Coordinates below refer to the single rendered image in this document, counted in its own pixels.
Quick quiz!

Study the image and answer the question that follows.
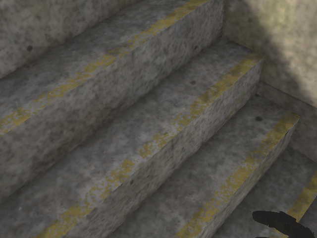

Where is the robot right hand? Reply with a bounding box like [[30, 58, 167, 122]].
[[252, 210, 315, 238]]

